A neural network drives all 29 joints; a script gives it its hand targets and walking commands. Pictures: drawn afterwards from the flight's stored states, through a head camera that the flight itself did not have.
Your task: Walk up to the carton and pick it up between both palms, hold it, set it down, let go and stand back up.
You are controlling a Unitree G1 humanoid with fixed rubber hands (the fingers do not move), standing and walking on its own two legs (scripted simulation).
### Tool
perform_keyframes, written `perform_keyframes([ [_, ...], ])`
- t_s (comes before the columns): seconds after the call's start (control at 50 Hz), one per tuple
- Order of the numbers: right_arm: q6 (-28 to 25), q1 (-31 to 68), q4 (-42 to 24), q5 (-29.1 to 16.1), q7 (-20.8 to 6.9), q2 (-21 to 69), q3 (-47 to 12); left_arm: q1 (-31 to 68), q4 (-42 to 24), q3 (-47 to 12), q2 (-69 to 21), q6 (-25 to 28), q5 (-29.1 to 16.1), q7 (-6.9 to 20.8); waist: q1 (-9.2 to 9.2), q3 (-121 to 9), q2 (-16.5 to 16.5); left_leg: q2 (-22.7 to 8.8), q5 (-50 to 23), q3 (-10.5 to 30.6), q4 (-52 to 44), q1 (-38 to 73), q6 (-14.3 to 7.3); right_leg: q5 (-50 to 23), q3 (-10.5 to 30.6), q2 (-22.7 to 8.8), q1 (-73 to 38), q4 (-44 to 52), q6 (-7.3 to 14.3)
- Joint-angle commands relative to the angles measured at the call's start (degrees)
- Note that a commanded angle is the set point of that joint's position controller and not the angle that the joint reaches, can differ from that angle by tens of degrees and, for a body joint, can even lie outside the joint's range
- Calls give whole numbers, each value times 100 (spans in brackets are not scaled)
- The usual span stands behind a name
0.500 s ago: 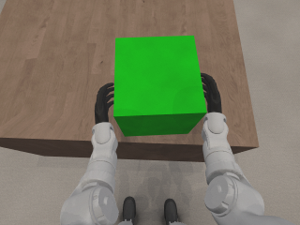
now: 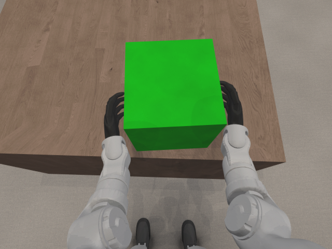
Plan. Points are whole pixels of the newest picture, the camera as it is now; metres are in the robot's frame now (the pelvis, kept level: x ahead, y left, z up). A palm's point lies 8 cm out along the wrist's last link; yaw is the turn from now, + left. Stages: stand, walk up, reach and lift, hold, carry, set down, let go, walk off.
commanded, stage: reach and lift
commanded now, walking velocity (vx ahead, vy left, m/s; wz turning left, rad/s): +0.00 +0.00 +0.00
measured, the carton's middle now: (170, 100) +0.48 -0.03 -0.07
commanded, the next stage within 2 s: none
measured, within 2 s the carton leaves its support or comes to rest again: leaves its support in 0.94 s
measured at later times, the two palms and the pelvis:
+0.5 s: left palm (114, 129) +0.40 +0.12 -0.06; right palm (233, 122) +0.39 -0.17 -0.03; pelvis -0.01 +0.01 -0.01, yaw +0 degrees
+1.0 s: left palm (109, 144) +0.36 +0.13 -0.04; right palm (238, 132) +0.36 -0.17 -0.01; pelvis -0.04 +0.00 -0.01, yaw -1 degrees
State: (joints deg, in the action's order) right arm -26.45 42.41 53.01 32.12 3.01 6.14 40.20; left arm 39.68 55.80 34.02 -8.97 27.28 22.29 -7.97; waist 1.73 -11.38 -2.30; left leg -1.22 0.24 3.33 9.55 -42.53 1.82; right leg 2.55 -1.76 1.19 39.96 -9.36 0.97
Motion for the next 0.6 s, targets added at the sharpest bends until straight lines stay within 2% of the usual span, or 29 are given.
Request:
perform_keyframes([
  [0.0,-156,1851,563,605,-720,2640,-1628,2537,233,-1684,-2310,135,609,751,175,-4113,183,376,-1712,-412,487,1805,156,-3509,-215,166,-2821,-878,-339],
  [0.14,-238,1919,617,654,-646,2701,-1695,2704,377,-1641,-2350,184,589,727,206,-4255,209,346,-1650,-409,518,1638,124,-3571,-187,141,-2818,-924,-336],
  [0.26,-539,1993,816,778,-531,2907,-2086,3023,858,-1656,-2600,352,443,848,338,-4763,540,370,-1570,-455,484,191,-103,-4708,38,-75,-3843,-1326,-401],
  [0.34,-717,1996,1053,641,-507,2920,-2367,3028,1178,-1782,-2713,392,341,923,402,-4891,514,346,-1612,-419,499,-122,-137,-5045,106,-138,-4026,-1457,-369],
  [0.4,-818,2023,1110,497,-512,2834,-2496,3009,1216,-1937,-2837,378,282,910,447,-5064,298,291,-1896,-357,696,561,17,-4776,16,-32,-3367,-1392,-313],
  [0.48,-855,2162,975,317,-550,2671,-2559,3000,1037,-2155,-3036,330,205,787,441,-5259,-61,241,-2368,-262,1085,1959,334,-3947,-162,193,-2009,-1166,-278],
  [0.58,-856,2207,913,306,-641,2323,-2421,2749,843,-2393,-3175,120,226,588,300,-5357,-438,114,-2543,-185,1365,3146,526,-2706,-304,317,-665,-902,-134],
])
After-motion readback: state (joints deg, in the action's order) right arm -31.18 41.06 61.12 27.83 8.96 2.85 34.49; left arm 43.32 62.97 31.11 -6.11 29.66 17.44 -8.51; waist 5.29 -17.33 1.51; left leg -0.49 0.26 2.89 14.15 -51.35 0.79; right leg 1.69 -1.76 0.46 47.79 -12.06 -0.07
